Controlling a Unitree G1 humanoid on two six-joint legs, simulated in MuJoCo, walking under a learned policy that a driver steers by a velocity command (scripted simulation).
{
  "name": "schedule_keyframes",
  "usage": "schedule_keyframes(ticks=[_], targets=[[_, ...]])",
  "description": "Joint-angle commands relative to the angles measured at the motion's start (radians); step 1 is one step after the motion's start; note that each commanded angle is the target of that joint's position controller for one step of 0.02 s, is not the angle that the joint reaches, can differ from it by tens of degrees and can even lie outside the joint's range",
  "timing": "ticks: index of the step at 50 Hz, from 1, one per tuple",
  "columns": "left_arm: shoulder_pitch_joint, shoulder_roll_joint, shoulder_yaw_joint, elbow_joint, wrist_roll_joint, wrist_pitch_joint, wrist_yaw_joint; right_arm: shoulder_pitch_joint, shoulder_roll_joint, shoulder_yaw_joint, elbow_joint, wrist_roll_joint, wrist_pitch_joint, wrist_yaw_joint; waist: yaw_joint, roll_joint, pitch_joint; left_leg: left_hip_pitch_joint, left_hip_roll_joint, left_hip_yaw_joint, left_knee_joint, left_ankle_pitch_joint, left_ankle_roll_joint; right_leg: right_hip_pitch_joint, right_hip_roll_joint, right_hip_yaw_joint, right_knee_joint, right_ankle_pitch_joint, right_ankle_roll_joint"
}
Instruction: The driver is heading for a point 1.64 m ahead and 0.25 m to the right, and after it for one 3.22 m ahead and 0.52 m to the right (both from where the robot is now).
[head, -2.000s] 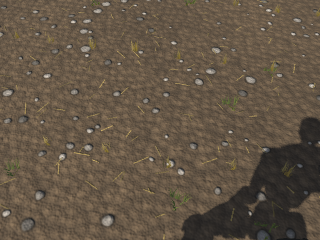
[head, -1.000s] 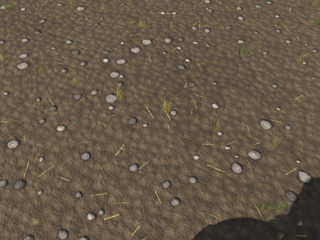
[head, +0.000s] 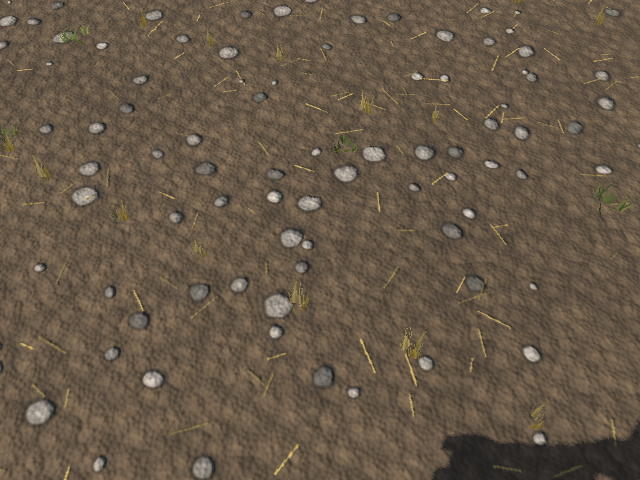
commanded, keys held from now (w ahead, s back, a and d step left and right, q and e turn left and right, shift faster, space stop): e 0.42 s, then no key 0.58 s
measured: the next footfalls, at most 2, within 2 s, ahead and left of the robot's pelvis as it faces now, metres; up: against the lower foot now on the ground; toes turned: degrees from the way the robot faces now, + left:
left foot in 0.06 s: +0.10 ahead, +0.14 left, +0.00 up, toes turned -8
right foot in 0.48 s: +0.02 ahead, -0.12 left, +0.00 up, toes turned -19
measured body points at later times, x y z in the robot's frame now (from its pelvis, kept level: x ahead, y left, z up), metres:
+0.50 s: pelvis +0.02 +0.00 -0.01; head +0.05 -0.02 +0.44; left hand +0.26 +0.21 -0.09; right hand +0.06 -0.32 -0.11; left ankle +0.06 +0.14 -0.73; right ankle -0.02 -0.11 -0.74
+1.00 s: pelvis +0.02 -0.01 +0.00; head +0.03 -0.01 +0.45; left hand +0.24 +0.17 -0.12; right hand +0.03 -0.30 -0.11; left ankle +0.06 +0.12 -0.74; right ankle -0.02 -0.11 -0.74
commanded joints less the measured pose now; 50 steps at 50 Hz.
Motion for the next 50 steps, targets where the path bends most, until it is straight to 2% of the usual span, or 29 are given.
schedule_keyframes(ticks=[1, 2, 3, 4, 5, 6, 7, 9, 12, 17, 21, 23, 24, 25, 26, 27, 28, 29, 30, 33, 36, 39, 42, 43, 44, 45, 46, 47, 50], targets=[[-0.063, 0.155, 0.036, -0.09, -0.006, 0.004, 0.012, 0.071, -0.087, -0.029, -0.05, 0.006, -0.027, 0.008, -0.057, -0.152, -0.144, 0.151, -0.032, 0.038, -0.159, 0.063, 0.015, 0.071, -0.217, 0.305, -0.117, -0.096, -0.144], [-0.066, 0.148, 0.033, -0.094, -0.01, 0.01, 0.015, 0.098, -0.091, -0.033, -0.041, 0.008, -0.035, 0.013, -0.077, -0.151, -0.141, 0.22, -0.026, 0.048, -0.267, 0.127, 0.029, 0.055, -0.196, 0.304, -0.084, -0.088, -0.121], [-0.041, 0.12, 0.024, -0.095, -0.01, 0.013, 0.017, 0.12, -0.13, -0.044, -0.04, 0.001, -0.039, 0.012, -0.078, -0.115, -0.151, 0.314, 0.057, 0.0, -0.338, 0.163, 0.061, 0.001, -0.156, 0.276, -0.018, -0.149, -0.077], [-0.01, 0.062, 0.009, -0.108, -0.004, 0.011, 0.014, 0.113, -0.211, -0.06, -0.056, -0.026, -0.032, 0.004, -0.046, 0.095, -0.162, 0.398, 0.279, -0.206, -0.386, 0.226, 0.16, -0.132, -0.057, 0.137, 0.192, -0.353, -0.014], [-0.011, 0.097, 0.022, -0.133, -0.006, -0.002, 0.012, 0.089, -0.227, -0.067, -0.058, -0.062, -0.025, 0.011, -0.033, 0.297, -0.133, 0.325, 0.412, -0.396, -0.432, 0.374, 0.295, -0.239, 0.028, -0.011, 0.414, -0.515, 0.029], [0.022, 0.169, 0.044, -0.111, 0.002, -0.006, 0.01, 0.046, -0.173, -0.051, -0.083, -0.057, -0.029, 0.011, -0.025, 0.215, -0.127, 0.307, 0.413, -0.355, -0.416, 0.416, 0.321, -0.237, -0.033, 0.006, 0.59, -0.485, 0.059], [0.046, 0.184, 0.055, -0.087, -0.005, 0.001, 0.009, 0.004, -0.13, -0.04, -0.093, -0.04, -0.031, 0.008, -0.01, 0.152, -0.113, 0.299, 0.351, -0.248, -0.392, 0.427, 0.281, -0.241, -0.042, -0.005, 0.662, -0.429, 0.077], [0.065, 0.148, 0.051, -0.069, -0.003, 0.028, 0.018, -0.027, -0.109, -0.032, -0.097, -0.013, -0.028, 0.005, -0.014, 0.126, -0.09, 0.313, 0.283, -0.125, -0.367, 0.449, 0.241, -0.273, -0.06, -0.028, 0.762, -0.344, 0.118], [-0.007, 0.095, 0.032, -0.121, -0.015, 0.033, 0.008, 0.02, -0.121, -0.036, -0.083, -0.018, -0.014, -0.004, -0.053, 0.157, -0.08, 0.35, 0.255, -0.028, -0.374, 0.499, 0.262, -0.286, -0.084, -0.09, 0.689, -0.282, 0.151], [-0.066, 0.071, 0.013, -0.181, -0.008, 0.031, -0.015, 0.041, -0.179, -0.061, -0.076, -0.012, 0.002, -0.004, -0.088, 0.188, -0.129, 0.379, 0.303, 0.032, -0.363, 0.521, 0.283, -0.145, -0.131, -0.15, 0.444, -0.292, 0.143], [-0.049, 0.095, 0.025, -0.199, -0.009, 0.042, -0.032, 0.036, -0.199, -0.072, -0.066, 0.01, 0.0, 0.012, -0.079, 0.206, -0.126, 0.362, 0.33, 0.061, -0.327, 0.504, 0.267, -0.028, -0.117, -0.205, 0.257, -0.261, 0.092], [0.02, 0.085, 0.029, -0.177, -0.003, 0.042, -0.036, 0.023, -0.189, -0.068, -0.053, 0.033, -0.001, 0.015, -0.033, 0.182, -0.13, 0.308, 0.302, 0.097, -0.242, 0.464, 0.213, 0.123, -0.083, -0.227, 0.021, -0.103, 0.034], [0.055, 0.113, 0.038, -0.167, 0.001, 0.041, -0.028, 0.077, -0.153, -0.057, -0.027, 0.03, -0.005, 0.019, -0.028, 0.109, -0.143, 0.216, 0.261, 0.151, -0.154, 0.361, 0.143, 0.264, -0.095, -0.171, -0.077, 0.047, 0.0], [0.082, 0.221, 0.06, -0.181, 0.005, 0.038, -0.011, 0.099, -0.08, -0.031, -0.049, -0.023, -0.01, 0.03, -0.06, -0.177, -0.183, -0.022, 0.156, 0.253, 0.113, -0.046, 0.035, 0.46, -0.343, 0.143, -0.068, 0.433, -0.083], [0.056, 0.244, 0.055, -0.199, 0.034, 0.024, -0.013, 0.029, -0.086, -0.03, -0.086, -0.029, -0.01, 0.022, -0.025, -0.284, -0.179, -0.185, 0.054, 0.185, 0.311, -0.362, -0.012, 0.393, -0.523, 0.301, -0.063, 0.595, -0.288], [0.069, 0.192, 0.04, -0.195, 0.048, 0.004, -0.019, -0.019, -0.145, -0.046, -0.082, -0.009, -0.006, 0.015, 0.021, -0.172, -0.194, -0.168, 0.077, 0.101, 0.419, -0.347, -0.01, 0.339, -0.485, 0.25, -0.087, 0.495, -0.312], [0.026, 0.163, 0.028, -0.182, 0.045, -0.01, -0.02, -0.019, -0.148, -0.05, -0.073, 0.007, 0.001, 0.012, -0.01, -0.148, -0.154, -0.169, 0.085, 0.082, 0.438, -0.278, -0.001, 0.306, -0.417, 0.17, -0.09, 0.405, -0.259], [-0.024, 0.147, 0.024, -0.18, 0.03, -0.015, -0.017, 0.009, -0.141, -0.053, -0.046, 0.004, 0.01, 0.004, -0.033, -0.118, -0.135, -0.169, 0.091, 0.075, 0.417, -0.21, -0.003, 0.291, -0.366, 0.12, -0.093, 0.323, -0.209], [-0.061, 0.126, 0.014, -0.18, 0.016, -0.016, -0.013, 0.026, -0.148, -0.056, -0.035, -0.004, 0.018, -0.002, -0.049, -0.13, -0.119, -0.148, 0.092, 0.073, 0.406, -0.15, -0.012, 0.263, -0.346, 0.089, -0.096, 0.33, -0.189], [-0.083, 0.085, -0.006, -0.168, 0.025, -0.019, -0.003, 0.075, -0.117, -0.048, -0.012, 0.002, 0.019, 0.003, -0.074, -0.128, -0.14, -0.049, 0.078, 0.082, 0.345, -0.045, -0.028, 0.228, -0.306, 0.031, -0.104, 0.345, -0.186], [-0.079, 0.089, -0.006, -0.148, 0.024, -0.017, 0.002, 0.038, -0.082, -0.028, -0.015, 0.0, 0.017, 0.007, -0.048, -0.13, -0.125, 0.023, 0.085, 0.084, 0.138, -0.035, -0.024, 0.229, -0.3, 0.035, -0.105, 0.246, -0.182], [-0.065, 0.103, -0.005, -0.122, 0.027, -0.013, -0.004, 0.03, -0.096, -0.026, -0.013, 0.004, 0.015, 0.011, -0.028, -0.135, -0.1, 0.103, 0.075, 0.097, 0.003, -0.065, -0.015, 0.201, -0.315, 0.082, -0.111, 0.147, -0.2], [-0.088, 0.072, -0.021, -0.097, 0.014, -0.015, -0.009, 0.08, -0.079, -0.019, 0.015, -0.001, 0.005, 0.016, -0.072, -0.102, -0.076, 0.249, 0.06, 0.112, -0.27, 0.125, 0.012, 0.148, -0.284, 0.087, -0.089, 0.056, -0.158], [-0.057, 0.055, -0.028, -0.08, 0.016, -0.022, -0.01, 0.089, -0.094, -0.018, 0.02, -0.015, -0.001, 0.018, -0.073, -0.065, -0.085, 0.333, 0.083, 0.077, -0.327, 0.265, 0.027, 0.117, -0.258, 0.078, -0.083, 0.012, -0.112], [-0.035, 0.042, -0.032, -0.072, 0.032, -0.03, -0.013, 0.1, -0.137, -0.022, 0.015, -0.022, -0.004, 0.015, -0.052, 0.001, -0.106, 0.4, 0.154, 0.008, -0.313, 0.442, 0.05, 0.084, -0.21, 0.041, -0.045, -0.059, -0.063], [0.012, 0.047, -0.026, -0.067, 0.036, -0.038, -0.021, 0.075, -0.189, -0.037, 0.032, -0.009, -0.004, 0.017, 0.01, 0.125, -0.103, 0.362, 0.157, 0.024, -0.252, 0.387, 0.091, 0.091, -0.139, -0.031, -0.057, -0.121, -0.029], [-0.035, 0.06, -0.027, -0.058, 0.038, -0.035, -0.019, 0.055, -0.131, -0.028, 0.027, -0.003, -0.008, 0.026, -0.033, 0.116, -0.098, 0.281, 0.131, 0.031, -0.273, 0.232, 0.103, 0.152, -0.118, -0.061, -0.034, -0.13, 0.0], [-0.072, 0.07, -0.021, -0.059, 0.031, -0.03, -0.016, 0.048, -0.1, -0.018, 0.03, -0.011, -0.013, 0.03, -0.046, 0.097, -0.075, 0.248, 0.118, 0.038, -0.289, 0.174, 0.09, 0.161, -0.118, -0.064, -0.017, -0.127, 0.002], [-0.068, 0.05, -0.023, -0.045, 0.028, -0.009, -0.006, 0.051, -0.085, -0.009, 0.045, -0.015, -0.029, 0.028, -0.047, 0.082, -0.056, 0.239, 0.099, 0.057, -0.285, 0.182, 0.063, 0.154, -0.129, -0.052, -0.015, -0.077, -0.014]])
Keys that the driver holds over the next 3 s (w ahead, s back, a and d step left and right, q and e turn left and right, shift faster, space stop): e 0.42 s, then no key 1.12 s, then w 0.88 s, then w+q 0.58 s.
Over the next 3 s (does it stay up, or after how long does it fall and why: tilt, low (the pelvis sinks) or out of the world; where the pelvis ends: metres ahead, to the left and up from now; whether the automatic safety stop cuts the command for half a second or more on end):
stays up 0.68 -0.17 0.01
